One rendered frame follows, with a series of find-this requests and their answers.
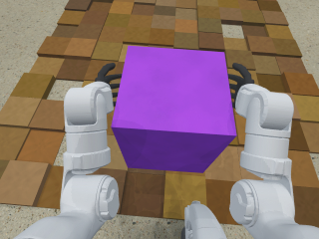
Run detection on robot right upper arm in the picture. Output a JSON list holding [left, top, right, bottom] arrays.
[[229, 179, 319, 239]]

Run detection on robot left forearm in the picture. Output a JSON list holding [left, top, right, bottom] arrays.
[[60, 81, 114, 211]]

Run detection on robot left upper arm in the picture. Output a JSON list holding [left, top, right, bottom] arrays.
[[13, 174, 120, 239]]

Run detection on robot right forearm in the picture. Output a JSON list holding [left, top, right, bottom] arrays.
[[235, 84, 295, 218]]

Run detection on right robot hand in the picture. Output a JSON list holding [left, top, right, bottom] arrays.
[[227, 63, 254, 108]]

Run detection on carton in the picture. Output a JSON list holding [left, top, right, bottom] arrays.
[[111, 46, 237, 173]]

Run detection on left robot hand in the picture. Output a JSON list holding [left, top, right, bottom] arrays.
[[95, 63, 122, 107]]

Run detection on right robot thigh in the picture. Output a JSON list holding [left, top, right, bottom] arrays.
[[184, 203, 227, 239]]

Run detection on robot right shin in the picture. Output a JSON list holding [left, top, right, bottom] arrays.
[[185, 200, 200, 239]]

